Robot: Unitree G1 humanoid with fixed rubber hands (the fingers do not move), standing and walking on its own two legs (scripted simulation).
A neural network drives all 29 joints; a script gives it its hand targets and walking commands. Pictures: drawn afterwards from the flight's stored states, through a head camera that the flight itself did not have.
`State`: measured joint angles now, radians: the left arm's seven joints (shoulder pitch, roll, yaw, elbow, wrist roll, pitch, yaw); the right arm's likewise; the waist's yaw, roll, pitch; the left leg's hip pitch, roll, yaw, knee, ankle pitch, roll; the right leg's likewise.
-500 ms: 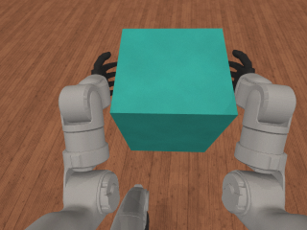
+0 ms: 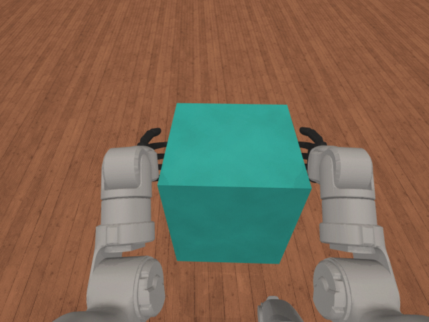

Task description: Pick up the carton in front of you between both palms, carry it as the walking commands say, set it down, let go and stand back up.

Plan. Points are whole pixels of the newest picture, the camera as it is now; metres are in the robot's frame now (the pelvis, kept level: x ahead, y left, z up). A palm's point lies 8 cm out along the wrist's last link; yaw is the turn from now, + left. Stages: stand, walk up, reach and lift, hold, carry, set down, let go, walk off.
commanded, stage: carry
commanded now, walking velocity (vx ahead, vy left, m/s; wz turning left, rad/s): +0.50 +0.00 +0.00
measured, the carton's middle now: (229, 186) +0.36 -0.01 +0.03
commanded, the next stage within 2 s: none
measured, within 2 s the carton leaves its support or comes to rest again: neither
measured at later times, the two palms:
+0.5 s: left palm (169, 93) +0.58 +0.12 +0.09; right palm (294, 88) +0.60 -0.18 +0.09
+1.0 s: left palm (162, 36) +0.88 +0.17 +0.08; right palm (259, 34) +0.87 -0.13 +0.09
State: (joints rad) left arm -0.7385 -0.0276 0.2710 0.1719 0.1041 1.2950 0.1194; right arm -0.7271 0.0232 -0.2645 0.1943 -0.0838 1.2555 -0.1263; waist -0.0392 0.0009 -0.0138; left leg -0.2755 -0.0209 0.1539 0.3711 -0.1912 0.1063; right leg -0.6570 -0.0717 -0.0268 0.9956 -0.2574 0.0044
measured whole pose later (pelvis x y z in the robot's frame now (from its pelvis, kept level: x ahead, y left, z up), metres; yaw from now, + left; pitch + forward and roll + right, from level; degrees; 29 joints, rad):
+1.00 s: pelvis +0.62 +0.02 +0.01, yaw +0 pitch +4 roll -1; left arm -0.11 -0.13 0.08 -0.32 0.12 1.20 0.09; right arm -0.11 0.13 -0.10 -0.30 -0.10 1.17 -0.08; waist -0.03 -0.01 -0.12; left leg -0.16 0.05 0.24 0.28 -0.20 0.04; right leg -0.61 -0.12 -0.10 0.77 -0.16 0.02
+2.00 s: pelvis +1.26 +0.05 +0.01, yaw +0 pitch +4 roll -2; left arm -0.08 -0.13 0.06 -0.37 0.12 1.17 0.08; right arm -0.08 0.13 -0.09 -0.35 -0.10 1.14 -0.08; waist -0.02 -0.01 -0.08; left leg -0.11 0.03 0.23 0.25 -0.22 0.05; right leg -0.63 -0.12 -0.11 0.79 -0.13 0.02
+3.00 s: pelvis +1.68 +0.04 -0.01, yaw -1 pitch +5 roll +1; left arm -0.16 -0.13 0.10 -0.34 0.12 1.22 0.08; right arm -0.16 0.13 -0.11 -0.33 -0.12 1.19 -0.08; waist -0.01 -0.01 -0.11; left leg -0.37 0.05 0.22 0.55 -0.25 0.04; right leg -0.13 -0.08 -0.15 0.50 -0.41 0.04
